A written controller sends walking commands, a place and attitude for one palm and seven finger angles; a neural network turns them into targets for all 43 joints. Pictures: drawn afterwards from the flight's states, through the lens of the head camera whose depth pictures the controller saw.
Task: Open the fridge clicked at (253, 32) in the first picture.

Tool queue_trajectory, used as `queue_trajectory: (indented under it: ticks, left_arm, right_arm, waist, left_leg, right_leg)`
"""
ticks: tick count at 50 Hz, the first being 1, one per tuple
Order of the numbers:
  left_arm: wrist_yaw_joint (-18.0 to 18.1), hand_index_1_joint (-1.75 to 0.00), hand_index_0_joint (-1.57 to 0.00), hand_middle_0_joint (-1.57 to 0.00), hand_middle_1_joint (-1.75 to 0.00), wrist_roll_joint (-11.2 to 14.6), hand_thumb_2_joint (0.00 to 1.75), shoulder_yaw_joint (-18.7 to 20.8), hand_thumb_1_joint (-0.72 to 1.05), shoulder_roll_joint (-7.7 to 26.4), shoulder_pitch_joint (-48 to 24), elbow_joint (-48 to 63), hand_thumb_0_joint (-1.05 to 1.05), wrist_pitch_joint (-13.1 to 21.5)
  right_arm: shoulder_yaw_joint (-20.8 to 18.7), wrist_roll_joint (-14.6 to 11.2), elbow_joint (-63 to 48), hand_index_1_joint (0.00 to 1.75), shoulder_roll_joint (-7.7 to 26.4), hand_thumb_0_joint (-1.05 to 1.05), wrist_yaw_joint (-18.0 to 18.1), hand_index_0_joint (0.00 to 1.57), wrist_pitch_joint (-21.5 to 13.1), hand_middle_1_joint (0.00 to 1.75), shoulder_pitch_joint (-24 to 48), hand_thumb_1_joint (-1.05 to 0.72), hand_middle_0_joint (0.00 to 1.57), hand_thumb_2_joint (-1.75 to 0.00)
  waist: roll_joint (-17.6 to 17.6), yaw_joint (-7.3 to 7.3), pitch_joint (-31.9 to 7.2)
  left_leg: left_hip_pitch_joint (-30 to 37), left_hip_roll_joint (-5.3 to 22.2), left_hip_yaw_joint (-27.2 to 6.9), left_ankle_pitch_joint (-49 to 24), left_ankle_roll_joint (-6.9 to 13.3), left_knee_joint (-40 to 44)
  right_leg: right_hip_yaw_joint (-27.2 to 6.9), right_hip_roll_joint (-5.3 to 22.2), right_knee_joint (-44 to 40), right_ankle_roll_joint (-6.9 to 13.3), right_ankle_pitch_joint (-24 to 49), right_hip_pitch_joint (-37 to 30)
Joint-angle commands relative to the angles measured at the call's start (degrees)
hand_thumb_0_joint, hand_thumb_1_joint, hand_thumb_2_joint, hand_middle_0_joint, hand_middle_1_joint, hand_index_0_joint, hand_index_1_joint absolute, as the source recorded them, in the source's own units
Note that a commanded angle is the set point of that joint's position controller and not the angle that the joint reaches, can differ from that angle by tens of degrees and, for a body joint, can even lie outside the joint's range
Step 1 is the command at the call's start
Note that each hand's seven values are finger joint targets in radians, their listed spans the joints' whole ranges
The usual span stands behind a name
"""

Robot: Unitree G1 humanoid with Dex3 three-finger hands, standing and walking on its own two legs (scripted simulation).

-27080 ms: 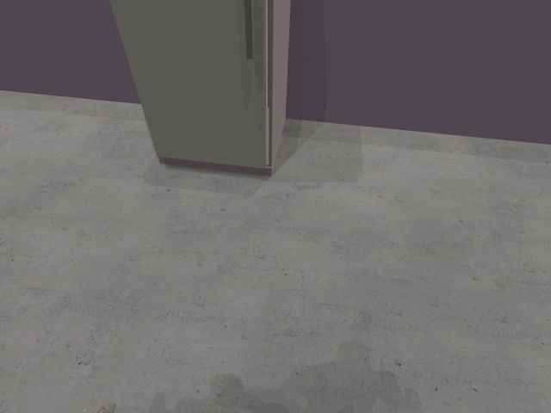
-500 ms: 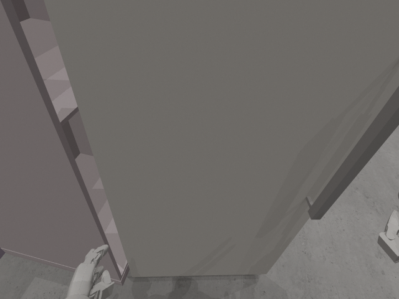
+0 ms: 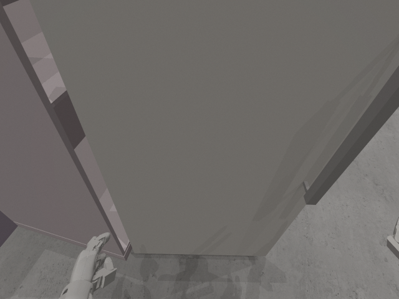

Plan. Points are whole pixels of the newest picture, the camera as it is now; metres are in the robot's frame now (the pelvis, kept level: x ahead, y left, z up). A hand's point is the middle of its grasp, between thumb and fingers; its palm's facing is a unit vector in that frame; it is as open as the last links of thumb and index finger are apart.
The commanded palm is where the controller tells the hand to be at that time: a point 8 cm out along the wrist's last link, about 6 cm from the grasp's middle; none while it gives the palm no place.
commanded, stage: step back with the hand held close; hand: right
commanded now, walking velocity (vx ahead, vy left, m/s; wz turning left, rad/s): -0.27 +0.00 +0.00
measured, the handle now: (348, 137) +0.41 -0.28 +0.14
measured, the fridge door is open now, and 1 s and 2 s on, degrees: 75 75 75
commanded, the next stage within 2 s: stop stepping back and stand still in 0.98 s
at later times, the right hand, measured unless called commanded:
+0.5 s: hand out of the picture +0.11 -0.30 +0.15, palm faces +0.51 +0.76 -0.41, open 7.4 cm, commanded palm +0.05 -0.33 +0.18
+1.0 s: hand out of the picture +0.02 -0.30 +0.16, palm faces +0.54 +0.73 -0.41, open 7.4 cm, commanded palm -0.04 -0.32 +0.18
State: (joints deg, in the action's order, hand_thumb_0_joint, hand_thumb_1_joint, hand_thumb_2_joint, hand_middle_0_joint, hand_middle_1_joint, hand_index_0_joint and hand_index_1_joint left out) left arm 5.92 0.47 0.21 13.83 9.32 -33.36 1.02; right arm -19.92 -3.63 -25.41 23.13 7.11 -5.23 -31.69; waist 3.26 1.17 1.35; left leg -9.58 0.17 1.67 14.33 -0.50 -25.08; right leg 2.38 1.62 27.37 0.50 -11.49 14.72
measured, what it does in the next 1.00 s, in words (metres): walks backwards: right foot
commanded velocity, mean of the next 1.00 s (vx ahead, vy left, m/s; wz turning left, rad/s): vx -0.34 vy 0.00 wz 0.07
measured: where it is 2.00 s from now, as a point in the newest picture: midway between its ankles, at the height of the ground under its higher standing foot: outside the picture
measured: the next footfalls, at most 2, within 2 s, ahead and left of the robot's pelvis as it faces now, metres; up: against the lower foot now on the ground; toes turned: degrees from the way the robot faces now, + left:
right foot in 0.84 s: +0.00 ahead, -0.12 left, +0.00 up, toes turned -5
left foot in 1.06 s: -0.25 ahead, +0.05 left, +0.00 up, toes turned +4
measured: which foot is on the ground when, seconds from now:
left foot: down 0.00-0.86, up 0.88-1.00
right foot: down 0.00-0.72, up 0.74-0.82, down 0.84-1.00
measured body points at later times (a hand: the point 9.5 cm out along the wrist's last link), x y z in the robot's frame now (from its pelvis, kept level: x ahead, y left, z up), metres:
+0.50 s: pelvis -0.07 -0.02 -0.01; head -0.06 -0.04 +0.44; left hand +0.12 +0.20 -0.08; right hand +0.08 -0.33 +0.18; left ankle -0.01 +0.12 -0.74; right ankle +0.03 -0.11 -0.74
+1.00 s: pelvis -0.16 -0.01 -0.02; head -0.15 -0.04 +0.43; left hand +0.04 +0.21 -0.09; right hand -0.01 -0.34 +0.18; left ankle -0.20 +0.12 -0.70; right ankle -0.04 -0.12 -0.74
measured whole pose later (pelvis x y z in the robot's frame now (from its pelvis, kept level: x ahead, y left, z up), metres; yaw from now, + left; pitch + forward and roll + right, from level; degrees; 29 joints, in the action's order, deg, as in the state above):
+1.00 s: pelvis -0.16 -0.01 -0.02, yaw -5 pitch -1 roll +4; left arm 4.7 -1.3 0.5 10.3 10.2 -36.5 5.2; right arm -25.7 -2.1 -29.5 24.0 9.2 -9.8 -27.4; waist 0.5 1.0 1.5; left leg -17.5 -7.2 -2.7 24.1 -0.8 -49.9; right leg -0.9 2.4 34.0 2.0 -6.4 26.9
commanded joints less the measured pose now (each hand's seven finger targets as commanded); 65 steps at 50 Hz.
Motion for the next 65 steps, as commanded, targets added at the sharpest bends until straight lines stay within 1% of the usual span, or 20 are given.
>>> queue_trajectory:
  ticks: [1,11,23,31,33,35,37,39,41,42,44,46,50,51,53,54,56,60,62,65]
  left_arm:
    - [1.21,-0.3,-0.2,-0.2,-0.3,-0.36,0.9,2.13,0.9,6.76,-5.78,9.54,0.0,2.25]
    - [1.4,-0.3,-0.2,-0.2,-0.3,-0.55,0.9,2.39,0.9,8.32,-6.5,9.89,0.0,4.48]
    - [1.58,-0.3,-0.2,-0.2,-0.3,-1.42,0.9,2.19,0.9,6.54,-4.53,7.14,0.0,7.64]
    - [1.21,-0.3,-0.2,-0.2,-0.3,-2.06,0.9,3.13,0.9,7.42,-5.86,8.57,0.0,8.12]
    - [0.72,-0.3,-0.2,-0.2,-0.3,-1.74,0.9,2.87,0.9,6.24,-5.49,8.86,0.0,7.68]
    - [0.16,-0.3,-0.2,-0.2,-0.3,-1.63,0.9,2.7,0.9,4.91,-3.73,7.46,0.0,6.76]
    - [-0.32,-0.3,-0.2,-0.2,-0.3,-1.97,0.9,2.51,0.9,3.57,-2.78,5.45,0.0,5.71]
    - [-0.06,-0.3,-0.2,-0.2,-0.3,-1.79,0.9,2.01,0.9,3.94,-3.92,5.5,0.0,5.14]
    - [1.31,-0.3,-0.2,-0.2,-0.3,-1.6,0.9,2.42,0.9,6.56,-6.26,6.28,0.0,5.19]
    - [1.78,-0.3,-0.2,-0.2,-0.3,-1.42,0.9,2.74,0.9,7.43,-6.72,6.9,0.0,5.61]
    - [1.16,-0.3,-0.2,-0.2,-0.3,-1.71,0.9,3.66,0.9,7.89,-6.22,6.99,0.0,6.71]
    - [0.29,-0.3,-0.2,-0.2,-0.3,-2.33,0.9,4.25,0.9,6.66,-5.9,6.47,0.0,6.98]
    - [-1.52,-0.3,-0.2,-0.2,-0.3,-2.17,0.9,3.08,0.9,4.83,-6.18,5.37,0.0,8.17]
    - [-1.41,-0.3,-0.2,-0.2,-0.3,-2.55,0.9,2.89,0.9,4.86,-5.76,4.99,0.0,8.1]
    - [-1.18,-0.3,-0.2,-0.2,-0.3,-2.59,0.9,1.41,0.9,2.47,-6.21,4.23,0.0,6.66]
    - [-0.48,-0.3,-0.2,-0.2,-0.3,-3.34,0.9,1.05,0.9,3.12,-6.96,3.82,0.0,6.6]
    - [0.41,-0.3,-0.2,-0.2,-0.3,-1.41,0.9,2.85,0.9,4.25,-7.0,5.27,0.0,6.21]
    - [0.26,-0.3,-0.2,-0.2,-0.3,-0.11,0.9,1.73,0.9,5.66,-4.63,6.3,0.0,4.38]
    - [0.23,-0.3,-0.2,-0.2,-0.3,-0.19,0.9,1.72,0.9,6.09,-4.3,7.42,0.0,5.12]
    - [0.3,-0.3,-0.2,-0.2,-0.3,-1.5,0.9,1.36,0.9,6.01,-5.43,7.98,0.0,6.31]
  right_arm:
    - [-10.02,-0.38,-12.49,0.3,12.26,0.0,2.49,0.2,-3.65,0.3,3.75,-0.9,0.2,-0.9]
    - [-10.83,2.06,-12.79,0.3,10.71,0.0,3.09,0.2,-6.74,0.3,5.44,-0.9,0.2,-0.9]
    - [-9.29,1.81,-16.21,0.3,9.47,0.0,3.8,0.2,-8.52,0.3,8.34,-0.9,0.2,-0.9]
    - [-14.25,2.94,-15.86,0.3,11.9,0.0,3.17,0.2,-10.27,0.3,4.43,-0.9,0.2,-0.9]
    - [-13.06,1.87,-17.1,0.3,11.13,0.0,2.67,0.2,-10.24,0.3,2.95,-0.9,0.2,-0.9]
    - [-12.17,1.04,-17.9,0.3,12.06,0.0,3.24,0.2,-9.63,0.3,4.09,-0.9,0.2,-0.9]
    - [-10.61,0.94,-18.27,0.3,12.23,0.0,4.18,0.2,-8.59,0.3,6.43,-0.9,0.2,-0.9]
    - [-10.34,0.99,-18.03,0.3,12.51,0.0,4.41,0.2,-8.08,0.3,8.78,-0.9,0.2,-0.9]
    - [-11.3,1.35,-17.66,0.3,12.73,0.0,4.47,0.2,-8.07,0.3,9.31,-0.9,0.2,-0.9]
    - [-12.47,1.9,-16.56,0.3,11.69,0.0,4.2,0.2,-8.59,0.3,7.3,-0.9,0.2,-0.9]
    - [-13.69,2.54,-15.33,0.3,11.14,0.0,3.21,0.2,-9.27,0.3,5.86,-0.9,0.2,-0.9]
    - [-13.38,2.3,-18.23,0.3,11.29,0.0,2.59,0.2,-9.01,0.3,8.72,-0.9,0.2,-0.9]
    - [-8.07,-0.1,-20.56,0.3,8.49,0.0,2.49,0.2,-8.29,0.3,5.58,-0.9,0.2,-0.9]
    - [-8.62,0.1,-21.57,0.3,9.94,0.0,2.49,0.2,-9.12,0.3,6.73,-0.9,0.2,-0.9]
    - [-9.5,-0.03,-20.33,0.3,13.99,0.0,2.95,0.2,-9.94,0.3,11.56,-0.9,0.2,-0.9]
    - [-10.83,0.86,-17.22,0.3,16.12,0.0,3.67,0.2,-10.48,0.3,13.38,-0.9,0.2,-0.9]
    - [-9.15,1.02,-16.08,0.3,14.59,0.0,3.77,0.2,-7.86,0.3,13.53,-0.9,0.2,-0.9]
    - [-10.19,-0.41,-12.21,0.3,11.67,0.0,2.83,0.2,-5.67,0.3,3.25,-0.9,0.2,-0.9]
    - [-11.29,-0.56,-12.25,0.3,12.29,0.0,2.8,0.2,-5.64,0.3,-0.37,-0.9,0.2,-0.9]
    - [-12.15,-0.9,-15.8,0.3,12.34,0.0,2.92,0.2,-6.78,0.3,-2.53,-0.9,0.2,-0.9]
  waist:
    - [1.36,0.5,-7.8]
    - [5.62,1.03,-5.64]
    - [0.89,-0.39,-4.9]
    - [8.79,1.0,-6.88]
    - [0.23,0.29,-6.43]
    - [-9.71,-0.43,-5.54]
    - [-14.99,-1.36,-7.85]
    - [-12.31,-1.81,-5.89]
    - [1.45,-0.83,-2.57]
    - [8.98,0.22,-5.71]
    - [15.98,-0.14,-8.13]
    - [9.87,-0.22,-5.91]
    - [10.05,0.55,-6.47]
    - [7.79,0.17,-4.11]
    - [-9.22,-0.66,-6.79]
    - [-8.06,-0.48,-7.05]
    - [-14.25,-0.74,-14.5]
    - [-0.23,-0.63,-10.1]
    - [-0.73,-0.14,-12.16]
    - [7.56,-0.45,-6.72]
  left_leg:
    - [-3.21,0.98,-1.09,-10.75,-0.07,3.5]
    - [10.88,-3.23,-1.96,-2.54,-0.58,-5.34]
    - [-4.29,0.63,-6.92,3.24,1.56,0.53]
    - [12.32,-4.88,-5.09,-3.87,0.4,-14.17]
    - [3.63,-0.99,-11.08,-3.33,2.39,-6.41]
    - [-13.83,9.86,-23.33,4.95,7.04,6.53]
    - [-20.42,16.2,-23.6,-4.66,9.49,9.41]
    - [-19.34,12.36,-17.03,-8.26,6.15,5.09]
    - [-14.9,0.94,-9.6,-3.64,1.28,-5.05]
    - [-2.25,-3.97,-4.98,-4.96,-1.01,-15.25]
    - [12.52,-9.32,-4.74,5.56,-1.87,-36.65]
    - [6.48,-8.07,-6.6,7.72,-1.45,-37.51]
    - [-1.09,-6.03,-3.16,15.55,2.1,-7.1]
    - [-3.42,-3.85,-6.25,9.53,3.23,4.3]
    - [-15.09,13.77,-26.56,-9.21,9.38,12.81]
    - [-14.35,15.75,-24.42,-27.8,9.58,9.71]
    - [-1.29,11.16,-17.08,-54.86,2.46,-0.84]
    - [-5.25,1.82,-9.31,-23.65,-0.42,-2.18]
    - [-5.08,-1.35,-7.32,-10.68,0.2,0.17]
    - [-2.73,-3.89,-3.14,8.51,1.37,1.16]
  right_leg:
    - [-3.51,2.36,-4.11,1.22,13.18,-6.28]
    - [-11.13,5.88,-15.29,4.86,-25.27,18.67]
    - [-8.41,3.12,-5.04,2.25,-18.83,10.53]
    - [-13.72,8.06,-12.33,5.86,-29.7,28.5]
    - [-8.64,4.1,-3.63,3.57,-24.43,22.29]
    - [-3.31,-1.01,13.06,-0.59,-16.26,9.9]
    - [-1.41,-2.31,23.64,-1.97,-9.32,0.25]
    - [-2.82,-0.96,14.47,-0.84,-8.22,-0.13]
    - [-10.44,4.88,-3.31,2.47,-4.78,6.82]
    - [-15.28,11.61,-9.8,5.4,-7.6,17.08]
    - [-21.45,18.32,-21.61,10.02,-34.54,33.99]
    - [-19.65,17.46,-16.68,10.97,-23.65,28.99]
    - [-11.26,10.72,-12.81,2.9,-15.19,9.27]
    - [-10.6,8.82,-8.68,1.46,-12.49,7.09]
    - [-1.29,2.01,10.98,-3.61,-3.49,-3.48]
    - [0.1,1.72,14.94,-3.65,-3.63,-3.29]
    - [1.04,-1.81,15.76,-1.93,1.89,-0.57]
    - [-4.75,4.08,-0.11,1.46,20.62,-7.02]
    - [-8.22,5.94,-2.22,1.92,18.88,-8.69]
    - [-12.33,6.61,-16.83,0.31,-20.3,2.24]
